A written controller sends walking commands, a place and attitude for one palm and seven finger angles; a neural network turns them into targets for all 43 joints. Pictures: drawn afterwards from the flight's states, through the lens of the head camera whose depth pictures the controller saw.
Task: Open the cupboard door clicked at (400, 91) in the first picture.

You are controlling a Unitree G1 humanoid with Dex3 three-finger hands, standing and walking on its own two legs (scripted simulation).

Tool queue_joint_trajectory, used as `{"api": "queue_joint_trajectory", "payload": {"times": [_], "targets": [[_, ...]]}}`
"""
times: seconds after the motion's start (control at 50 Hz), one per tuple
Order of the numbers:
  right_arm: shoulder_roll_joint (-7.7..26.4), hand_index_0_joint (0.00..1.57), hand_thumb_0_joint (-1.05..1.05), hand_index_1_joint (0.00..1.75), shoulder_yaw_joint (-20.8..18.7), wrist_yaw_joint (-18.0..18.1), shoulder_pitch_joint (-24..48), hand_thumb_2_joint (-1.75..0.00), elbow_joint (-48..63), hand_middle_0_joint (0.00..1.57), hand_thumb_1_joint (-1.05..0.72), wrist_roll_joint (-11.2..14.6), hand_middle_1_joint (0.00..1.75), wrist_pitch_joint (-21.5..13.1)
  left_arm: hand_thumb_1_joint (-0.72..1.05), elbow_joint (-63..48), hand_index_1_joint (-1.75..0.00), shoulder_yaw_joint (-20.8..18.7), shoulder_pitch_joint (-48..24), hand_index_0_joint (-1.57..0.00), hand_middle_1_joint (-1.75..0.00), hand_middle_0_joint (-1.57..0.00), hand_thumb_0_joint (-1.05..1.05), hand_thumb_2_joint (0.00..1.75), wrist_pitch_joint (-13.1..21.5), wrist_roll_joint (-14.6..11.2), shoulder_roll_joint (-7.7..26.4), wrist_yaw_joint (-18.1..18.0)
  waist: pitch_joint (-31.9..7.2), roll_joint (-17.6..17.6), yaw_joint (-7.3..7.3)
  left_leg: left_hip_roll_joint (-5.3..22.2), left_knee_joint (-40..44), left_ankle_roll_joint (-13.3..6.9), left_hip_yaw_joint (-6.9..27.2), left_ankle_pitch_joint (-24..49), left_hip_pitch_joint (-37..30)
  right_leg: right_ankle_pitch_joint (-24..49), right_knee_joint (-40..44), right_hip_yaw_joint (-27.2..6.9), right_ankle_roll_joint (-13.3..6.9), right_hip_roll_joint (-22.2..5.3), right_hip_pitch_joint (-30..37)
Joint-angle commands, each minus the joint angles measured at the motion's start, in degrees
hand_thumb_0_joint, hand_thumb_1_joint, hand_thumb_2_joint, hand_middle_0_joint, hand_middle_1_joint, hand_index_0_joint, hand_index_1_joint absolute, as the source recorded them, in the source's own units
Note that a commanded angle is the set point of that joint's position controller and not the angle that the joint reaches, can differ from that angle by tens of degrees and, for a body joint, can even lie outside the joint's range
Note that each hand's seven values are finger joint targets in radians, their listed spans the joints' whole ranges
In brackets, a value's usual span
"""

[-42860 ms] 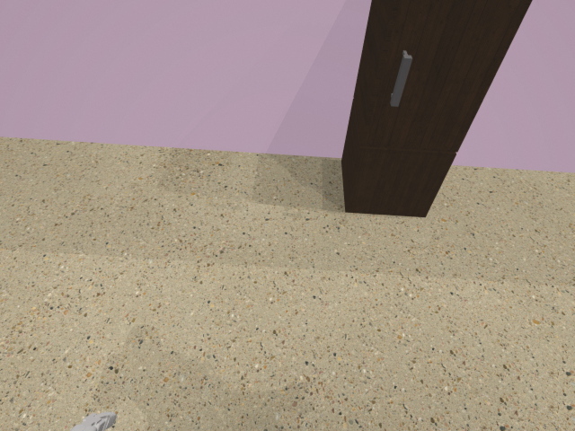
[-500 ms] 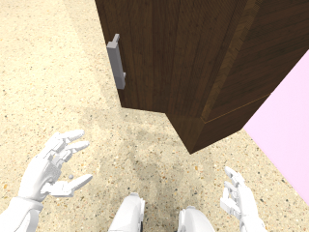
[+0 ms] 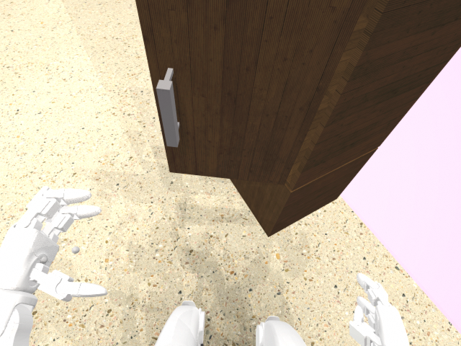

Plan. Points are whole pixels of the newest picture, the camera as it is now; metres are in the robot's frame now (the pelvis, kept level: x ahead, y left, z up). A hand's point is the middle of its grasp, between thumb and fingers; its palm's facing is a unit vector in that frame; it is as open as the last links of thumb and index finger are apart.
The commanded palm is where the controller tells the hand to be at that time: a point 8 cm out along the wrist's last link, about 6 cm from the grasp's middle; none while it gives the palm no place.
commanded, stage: raise the hand with hooked fingers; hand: left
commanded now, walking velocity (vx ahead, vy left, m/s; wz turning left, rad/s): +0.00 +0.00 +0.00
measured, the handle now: (171, 109) +0.56 +0.16 +0.04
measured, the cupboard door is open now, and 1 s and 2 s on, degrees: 55 55 55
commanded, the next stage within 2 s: move the hooked fingers beside the handle in 0.88 s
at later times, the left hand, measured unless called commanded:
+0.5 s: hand (54, 223) +0.28 +0.29 +0.05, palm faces -0.03 -1.00 -0.04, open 14.0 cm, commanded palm +0.26 +0.33 +0.06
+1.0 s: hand (65, 219) +0.29 +0.27 +0.06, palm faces +0.01 -1.00 -0.05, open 14.0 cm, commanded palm +0.27 +0.32 +0.06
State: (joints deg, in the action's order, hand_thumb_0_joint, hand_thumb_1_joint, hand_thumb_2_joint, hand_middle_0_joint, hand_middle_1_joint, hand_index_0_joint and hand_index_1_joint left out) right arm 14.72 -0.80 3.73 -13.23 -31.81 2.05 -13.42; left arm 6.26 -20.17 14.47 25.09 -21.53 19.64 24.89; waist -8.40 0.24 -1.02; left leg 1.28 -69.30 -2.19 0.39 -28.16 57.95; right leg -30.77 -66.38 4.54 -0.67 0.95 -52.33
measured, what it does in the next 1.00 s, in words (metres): stands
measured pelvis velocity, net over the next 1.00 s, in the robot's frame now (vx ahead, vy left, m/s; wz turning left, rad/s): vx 0.01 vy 0.00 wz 0.00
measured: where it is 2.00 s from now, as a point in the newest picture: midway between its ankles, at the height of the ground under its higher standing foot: outside the picture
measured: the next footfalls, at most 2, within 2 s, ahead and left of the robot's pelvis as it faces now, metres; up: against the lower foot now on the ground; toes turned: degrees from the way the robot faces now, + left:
none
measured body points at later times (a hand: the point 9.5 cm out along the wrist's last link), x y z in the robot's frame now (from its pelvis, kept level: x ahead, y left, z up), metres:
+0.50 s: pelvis +0.00 +0.01 +0.01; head +0.08 +0.04 +0.45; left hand +0.28 +0.34 +0.06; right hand +0.15 -0.24 -0.07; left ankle +0.05 +0.09 -0.64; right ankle +0.02 -0.12 -0.64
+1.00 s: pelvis +0.01 +0.00 +0.00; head +0.09 +0.02 +0.45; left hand +0.28 +0.33 +0.06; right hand +0.17 -0.25 -0.07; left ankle +0.05 +0.09 -0.64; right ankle +0.02 -0.12 -0.64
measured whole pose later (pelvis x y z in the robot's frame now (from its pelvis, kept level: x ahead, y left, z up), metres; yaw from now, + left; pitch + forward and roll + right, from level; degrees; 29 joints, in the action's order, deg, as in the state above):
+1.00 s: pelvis +0.01 +0.00 +0.00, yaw +0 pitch +18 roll -3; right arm 15.7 1.9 3.4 -14.9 -30.4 2.2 -10.8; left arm 22.1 -25.4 0.9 21.0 -22.4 24.0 31.1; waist -8.5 1.1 -0.7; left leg 1.2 -67.8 -2.0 0.6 -27.8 57.7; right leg -30.4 -64.9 4.6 -0.8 1.1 -52.1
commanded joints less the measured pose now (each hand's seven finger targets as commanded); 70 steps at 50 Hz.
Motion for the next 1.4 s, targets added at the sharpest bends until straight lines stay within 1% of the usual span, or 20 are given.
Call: {"api": "queue_joint_trajectory", "payload": {"times": [0.0, 0.06, 0.1, 0.16, 0.22, 0.28, 0.4, 0.5, 0.52, 0.6, 0.68, 0.74, 0.82, 0.96, 1.02, 1.04, 1.12, 1.18, 1.28, 1.38], "targets": [[9.21, 0.2, 0.0, 0.3, -2.73, -0.15, 0.14, -0.9, 8.16, 0.2, -0.9, 0.69, 0.3, -1.17, -0.5, -1.42, -1.2, -5.06, -4.35, -0.3, -1.2, -0.3, 0.0, 0.3, -0.46, -0.73, 9.43, -0.75, -8.91, 5.76, 0.37, -0.39, 14.15, 1.64, 4.53, 5.85, -14.84, 4.94, 9.71, 0.23, -0.88, 1.03, 0.23], [10.45, 0.2, 0.0, 0.3, -2.34, 0.34, -1.04, -0.9, 9.69, 0.2, -0.9, 1.3, 0.3, -0.75, -0.5, 1.23, -1.2, -2.96, -9.39, -0.3, -1.2, -0.3, 0.0, 0.3, -3.82, 0.1, 10.65, 2.77, -8.43, 4.64, -0.56, -0.37, 15.08, 1.13, 4.5, 3.13, -14.8, 3.81, 11.47, -0.47, -0.84, 1.06, 0.57], [10.68, 0.2, 0.0, 0.3, -2.23, 0.71, -1.36, -0.9, 10.13, 0.2, -0.9, 1.24, 0.3, -1.09, -0.5, -0.5, -1.2, -3.94, -13.43, -0.3, -1.2, -0.3, 0.0, 0.3, -3.87, 0.06, 12.67, 3.92, -11.07, 4.33, -0.63, -0.4, 15.0, 0.84, 4.88, 4.11, -16.39, 4.4, 11.51, -0.66, -0.97, 1.09, 1.51], [10.31, 0.2, 0.0, 0.3, -1.98, 0.95, -1.36, -0.9, 9.5, 0.2, -0.9, 0.66, 0.3, -1.96, -0.5, -4.83, -1.2, -7.24, -19.44, -0.3, -1.2, -0.3, 0.0, 0.3, -0.71, -0.98, 16.19, 4.31, -16.14, 7.5, 0.15, -0.29, 14.06, 1.47, 5.46, 8.68, -21.29, 6.42, 10.17, -0.73, -1.55, 1.37, 1.42], [10.11, 0.2, 0.0, 0.3, -1.66, 0.93, -1.24, -0.9, 8.51, 0.2, -0.9, 0.16, 0.3, -2.6, -0.5, -3.93, -1.2, -10.6, -20.62, -0.3, -1.2, -0.3, 0.0, 0.3, 2.34, -1.72, 19.06, 3.33, -15.85, 8.52, 1.16, -0.26, 13.91, 2.02, 6.02, 8.97, -21.2, 5.94, 9.15, -0.6, -2.02, 1.66, 0.82], [10.25, 0.2, 0.0, 0.3, -1.56, 0.69, -1.26, -0.9, 7.87, 0.2, -0.9, 0.28, 0.3, -1.93, -0.5, 1.52, -1.2, -10.28, -19.72, -0.3, -1.2, -0.3, 0.0, 0.3, 1.57, -1.61, 17.74, 3.96, -14.85, 8.37, 0.79, -0.12, 14.7, 2.23, 6.21, 7.73, -20.97, 5.59, 9.3, -0.31, -1.59, 1.16, -0.24], [11.29, 0.2, 0.0, 0.3, -1.9, 0.7, -2.34, -0.9, 9.5, 0.2, -0.9, 1.2, 0.3, -0.77, -0.5, 6.31, -1.2, -8.02, -19.72, -0.3, -1.2, -0.3, 0.0, 0.3, -5.23, -1.58, 17.27, 8.07, -15.7, 7.24, 1.03, -0.15, 15.66, 1.71, 5.52, 10.31, -20.99, 7.71, 10.85, -0.27, -1.34, 0.96, 1.96], [10.91, 0.2, 0.0, 0.3, -2.32, 0.14, -2.91, -0.9, 9.45, 0.2, -0.9, 0.73, 0.3, -1.22, -0.5, 2.5, -1.2, -9.96, -19.59, -0.3, -1.2, -0.3, 0.0, 0.3, -2.42, -2.46, 18.25, 6.43, -16.21, 4.94, 0.96, -0.02, 14.34, 1.57, 5.34, 13.16, -21.38, 8.78, 10.53, -0.32, -1.34, 1.46, 1.77], [10.95, 0.2, 0.0, 0.3, -2.22, 0.14, -2.95, -0.9, 9.14, 0.2, -0.9, 0.45, 0.3, -1.41, -0.5, 2.14, -1.2, -11.03, -20.82, -0.3, -1.2, -0.3, 0.0, 0.3, -1.28, -2.42, 19.5, 5.71, -15.33, 5.79, 1.08, -0.21, 13.73, 1.76, 5.26, 13.26, -20.17, 8.54, 9.89, -0.42, -1.69, 1.68, 1.33], [10.9, 0.2, 0.0, 0.3, -2.22, -0.04, -2.91, -0.9, 8.57, 0.2, -0.9, 0.42, 0.3, -0.87, -0.5, 3.83, -1.2, -10.65, -21.1, -0.3, -1.2, -0.3, 0.0, 0.3, 0.62, -1.82, 18.32, 4.47, -14.8, 7.54, 0.69, 0.0, 14.44, 2.14, 5.63, 10.33, -20.68, 7.1, 9.33, -0.43, -1.44, 1.16, -0.34], [11.09, 0.2, 0.0, 0.3, -2.28, -0.02, -3.13, -0.9, 9.2, 0.2, -0.9, 0.71, 0.3, -0.43, -0.5, 3.33, -1.2, -9.53, -20.15, -0.3, -1.2, -0.3, 0.0, 0.3, -0.83, -1.12, 18.57, 5.54, -17.41, 8.99, 0.96, -0.02, 14.26, 1.79, 4.99, 12.78, -21.99, 8.64, 9.92, -0.84, -1.41, 1.01, 1.55], [10.88, 0.2, 0.0, 0.3, -2.19, 0.04, -3.29, -0.9, 9.37, 0.2, -0.9, 0.76, 0.3, -0.32, -0.5, 2.53, -1.2, -9.84, -19.52, -0.3, -1.2, -0.3, 0.0, 0.3, -1.82, -1.4, 19.06, 6.25, -18.18, 7.79, 0.89, -0.07, 13.5, 1.39, 4.33, 15.35, -22.16, 10.44, 10.52, -1.1, -1.31, 1.31, 3.05], [10.43, 0.2, 0.0, 0.3, -2.04, 0.26, -3.01, -0.9, 9.09, 0.2, -0.9, 0.5, 0.3, -0.47, -0.5, 2.26, -1.2, -11.63, -20.35, -0.3, -1.2, -0.3, 0.0, 0.3, -1.01, -2.7, 19.61, 5.5, -16.9, 4.98, 0.75, -0.38, 11.9, 0.89, 3.65, 14.9, -18.69, 11.11, 10.41, -1.45, -1.29, 1.6, 4.4], [10.56, 0.2, 0.0, 0.3, -1.8, 0.19, -3.03, -0.9, 8.71, 0.2, -0.9, 0.8, 0.3, 0.0, -0.5, 6.55, -1.2, -8.66, -21.01, -0.3, -1.2, -0.3, 0.0, 0.3, -1.84, -1.99, 17.01, 6.53, -15.42, 4.94, -0.06, -0.51, 11.17, 0.61, 2.67, 12.34, -16.58, 10.16, 10.85, -2.21, -0.92, 1.25, 3.89], [10.75, 0.2, 0.0, 0.3, -1.55, 0.8, -3.25, -0.9, 7.83, 0.2, -0.9, 0.68, 0.3, -0.03, -0.5, 6.6, -1.2, -7.61, -29.87, -0.3, -1.2, -0.3, 0.0, 0.3, -2.23, -1.15, 18.26, 6.74, -14.36, 5.33, -1.67, -0.32, 9.94, 0.27, 2.83, 10.97, -15.24, 9.19, 10.46, -2.66, -1.07, 1.31, 2.36], [10.98, 0.2, 0.0, 0.3, -1.49, 0.99, -3.47, -0.9, 7.38, 0.2, -0.9, 0.68, 0.3, 0.14, -0.5, 7.73, -1.2, -8.64, -31.23, -0.3, -1.2, -0.3, 0.0, 0.3, -2.16, -0.73, 19.74, 6.72, -15.25, 5.17, -1.49, -0.26, 9.83, 0.29, 2.72, 10.37, -15.15, 8.47, 10.66, -3.16, -0.97, 1.21, 2.55], [10.67, 0.2, 0.0, 0.3, -1.34, 1.49, -3.35, -0.9, 6.94, 0.2, -0.9, 0.51, 0.3, -0.19, -0.5, 6.97, -1.2, -8.13, -37.35, -0.3, -1.2, -0.3, 0.0, 0.3, -0.69, -0.47, 20.04, 5.82, -17.9, 6.6, -1.2, -0.21, 9.58, 0.34, 3.15, 11.08, -16.82, 8.46, 9.77, -3.02, -1.32, 1.18, 2.4], [10.57, 0.2, 0.0, 0.3, -1.52, 1.26, -3.66, -0.9, 6.58, 0.2, -0.9, 0.56, 0.3, 0.42, -0.5, 8.89, -1.2, -10.25, -35.29, -0.3, -1.2, -0.3, 0.0, 0.3, -0.96, 0.17, 21.92, 5.15, -21.36, 7.67, -0.02, -0.14, 9.67, 0.52, 2.72, 14.9, -18.65, 11.92, 9.51, -3.16, -1.14, 0.89, 4.39], [10.45, 0.2, 0.0, 0.3, -1.42, 0.51, -4.18, -0.9, 6.95, 0.2, -0.9, 0.77, 0.3, 2.44, -0.5, 14.08, -1.2, -11.36, -33.53, -0.3, -1.2, -0.3, 0.0, 0.3, -3.89, 1.02, 23.06, 4.67, -20.52, 5.99, 0.57, -0.22, 10.18, 0.44, 1.68, 15.77, -15.83, 14.46, 9.92, -3.41, -0.72, 0.78, 7.07], [10.79, 0.2, 0.0, 0.3, -1.71, 0.17, -5.26, -0.9, 6.64, 0.2, -0.9, 0.71, 0.3, 3.34, -0.5, 16.95, -1.2, -10.35, -37.55, -0.3, -1.2, -0.3, 0.0, 0.3, -3.45, 1.1, 21.54, 3.77, -18.74, 3.48, -0.82, -0.04, 9.83, 0.24, 1.75, 15.12, -14.62, 14.39, 10.07, -3.33, -0.56, 1.08, 5.87]]}}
